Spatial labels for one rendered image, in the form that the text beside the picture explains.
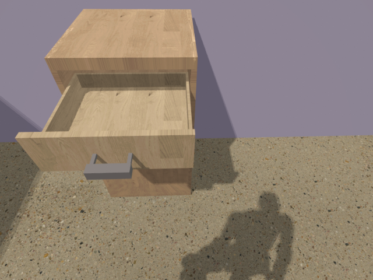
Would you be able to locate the drawer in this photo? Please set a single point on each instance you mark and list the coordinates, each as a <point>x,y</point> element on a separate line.
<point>147,114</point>

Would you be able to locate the cabinet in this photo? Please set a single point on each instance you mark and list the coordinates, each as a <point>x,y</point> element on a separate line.
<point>131,40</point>

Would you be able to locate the handle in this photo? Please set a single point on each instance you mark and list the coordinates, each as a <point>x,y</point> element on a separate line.
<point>108,170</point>

